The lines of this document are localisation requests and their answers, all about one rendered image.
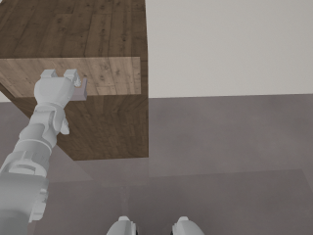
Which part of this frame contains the left robot hand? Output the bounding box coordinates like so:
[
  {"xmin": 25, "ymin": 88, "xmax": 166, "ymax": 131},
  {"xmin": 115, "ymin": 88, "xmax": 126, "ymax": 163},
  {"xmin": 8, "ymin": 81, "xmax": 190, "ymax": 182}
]
[{"xmin": 34, "ymin": 69, "xmax": 81, "ymax": 135}]

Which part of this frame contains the left robot upper arm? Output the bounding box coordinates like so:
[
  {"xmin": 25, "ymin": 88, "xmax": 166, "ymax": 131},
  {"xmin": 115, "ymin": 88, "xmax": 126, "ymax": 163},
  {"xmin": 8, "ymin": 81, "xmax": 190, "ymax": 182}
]
[{"xmin": 0, "ymin": 171, "xmax": 50, "ymax": 235}]

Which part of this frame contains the left robot thigh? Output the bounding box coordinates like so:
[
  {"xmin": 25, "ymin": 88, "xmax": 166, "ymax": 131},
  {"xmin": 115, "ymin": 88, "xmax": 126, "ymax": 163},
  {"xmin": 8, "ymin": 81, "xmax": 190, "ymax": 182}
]
[{"xmin": 107, "ymin": 220, "xmax": 136, "ymax": 235}]

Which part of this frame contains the robot left forearm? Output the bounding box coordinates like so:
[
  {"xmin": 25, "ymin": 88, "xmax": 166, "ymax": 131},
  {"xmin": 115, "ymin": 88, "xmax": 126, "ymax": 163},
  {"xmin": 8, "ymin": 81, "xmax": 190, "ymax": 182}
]
[{"xmin": 0, "ymin": 102, "xmax": 65, "ymax": 178}]

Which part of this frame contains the cabinet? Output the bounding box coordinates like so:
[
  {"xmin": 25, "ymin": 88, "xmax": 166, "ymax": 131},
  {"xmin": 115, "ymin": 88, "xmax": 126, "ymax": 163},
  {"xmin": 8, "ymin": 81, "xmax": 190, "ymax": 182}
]
[{"xmin": 0, "ymin": 0, "xmax": 149, "ymax": 161}]

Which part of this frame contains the handle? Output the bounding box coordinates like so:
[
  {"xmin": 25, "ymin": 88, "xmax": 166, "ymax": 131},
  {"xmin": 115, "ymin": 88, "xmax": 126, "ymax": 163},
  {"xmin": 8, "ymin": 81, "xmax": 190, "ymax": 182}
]
[{"xmin": 70, "ymin": 78, "xmax": 88, "ymax": 101}]

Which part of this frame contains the drawer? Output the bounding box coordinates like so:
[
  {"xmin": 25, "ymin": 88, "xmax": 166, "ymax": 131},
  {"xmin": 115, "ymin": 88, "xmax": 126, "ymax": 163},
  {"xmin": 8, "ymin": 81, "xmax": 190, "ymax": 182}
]
[{"xmin": 0, "ymin": 57, "xmax": 142, "ymax": 98}]

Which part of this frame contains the robot left shin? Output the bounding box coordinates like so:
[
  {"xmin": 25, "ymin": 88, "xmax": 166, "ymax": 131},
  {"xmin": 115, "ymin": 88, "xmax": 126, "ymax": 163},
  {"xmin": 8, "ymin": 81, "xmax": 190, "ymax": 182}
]
[{"xmin": 118, "ymin": 215, "xmax": 130, "ymax": 221}]

